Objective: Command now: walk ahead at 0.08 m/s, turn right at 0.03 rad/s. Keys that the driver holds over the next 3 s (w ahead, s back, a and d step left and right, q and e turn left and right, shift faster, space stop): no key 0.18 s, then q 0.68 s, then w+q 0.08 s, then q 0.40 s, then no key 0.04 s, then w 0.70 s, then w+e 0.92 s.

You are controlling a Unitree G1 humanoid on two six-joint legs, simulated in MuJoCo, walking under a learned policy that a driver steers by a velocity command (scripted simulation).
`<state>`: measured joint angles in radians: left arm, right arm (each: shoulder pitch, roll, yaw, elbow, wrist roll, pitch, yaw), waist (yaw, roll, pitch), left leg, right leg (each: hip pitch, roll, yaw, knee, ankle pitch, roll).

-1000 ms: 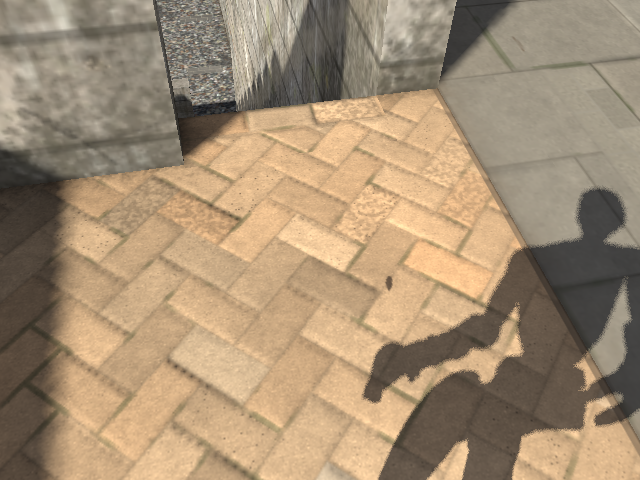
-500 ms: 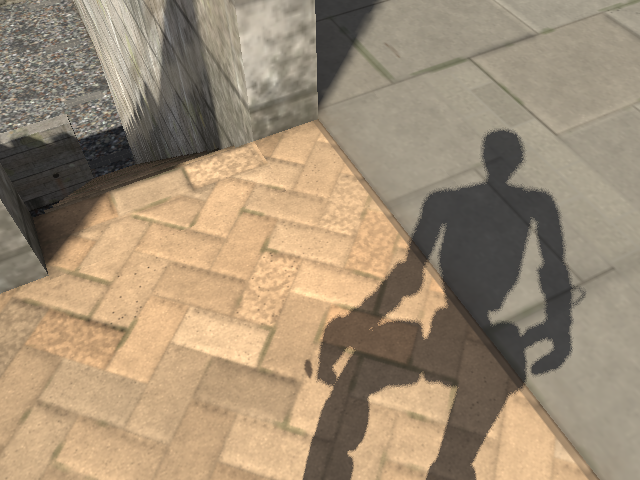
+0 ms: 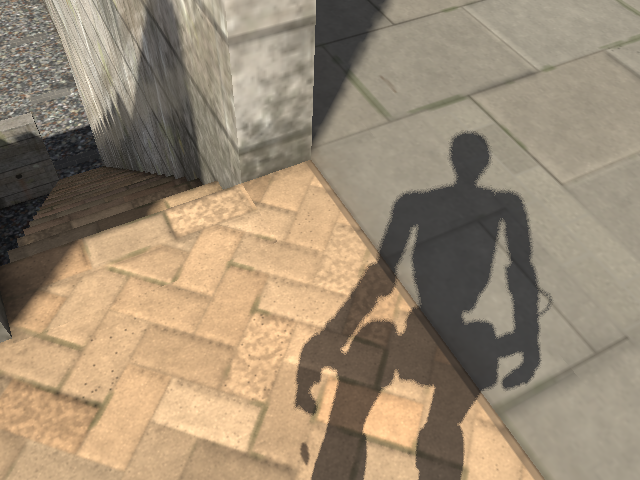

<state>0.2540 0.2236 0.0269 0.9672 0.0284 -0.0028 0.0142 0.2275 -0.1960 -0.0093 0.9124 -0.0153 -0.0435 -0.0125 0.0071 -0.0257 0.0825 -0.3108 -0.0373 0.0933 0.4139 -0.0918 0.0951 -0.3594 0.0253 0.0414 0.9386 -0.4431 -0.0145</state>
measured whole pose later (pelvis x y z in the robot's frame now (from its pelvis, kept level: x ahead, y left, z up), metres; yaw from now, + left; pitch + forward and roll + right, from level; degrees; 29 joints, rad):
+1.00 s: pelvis +0.03 -0.04 +0.01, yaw +25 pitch +1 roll +1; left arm 0.26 0.25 0.05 0.85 0.03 -0.01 0.06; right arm 0.20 -0.30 -0.11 0.86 -0.04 0.05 0.03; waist 0.00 0.05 -0.01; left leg -0.54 -0.09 -0.07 1.04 -0.32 -0.01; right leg -0.16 0.02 -0.02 0.35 -0.21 -0.05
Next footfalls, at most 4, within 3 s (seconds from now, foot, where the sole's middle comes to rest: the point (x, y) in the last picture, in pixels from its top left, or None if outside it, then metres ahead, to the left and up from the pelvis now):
0.18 right None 0.06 -0.13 -0.77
0.84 right None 0.09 -0.12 -0.77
1.30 left None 0.04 0.10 -0.77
1.86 right None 0.34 0.09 -0.77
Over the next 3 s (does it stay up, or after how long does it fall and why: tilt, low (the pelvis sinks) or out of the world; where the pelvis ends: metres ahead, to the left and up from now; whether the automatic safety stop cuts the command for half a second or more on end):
stays up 0.48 0.37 0.00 its command is cut before an obstacle after 2.4 s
